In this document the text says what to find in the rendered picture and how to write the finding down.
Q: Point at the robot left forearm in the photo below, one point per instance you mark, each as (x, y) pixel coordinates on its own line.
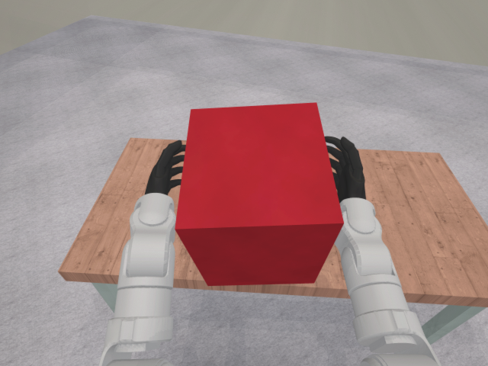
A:
(142, 311)

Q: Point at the carton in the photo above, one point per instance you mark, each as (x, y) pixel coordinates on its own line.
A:
(258, 202)

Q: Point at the robot left hand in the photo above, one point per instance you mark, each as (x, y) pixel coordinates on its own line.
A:
(159, 180)

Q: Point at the robot right hand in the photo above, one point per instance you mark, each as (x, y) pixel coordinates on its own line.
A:
(349, 180)

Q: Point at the table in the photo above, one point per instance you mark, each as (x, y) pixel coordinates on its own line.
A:
(437, 239)

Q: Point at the robot right forearm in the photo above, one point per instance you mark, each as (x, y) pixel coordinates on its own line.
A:
(382, 320)

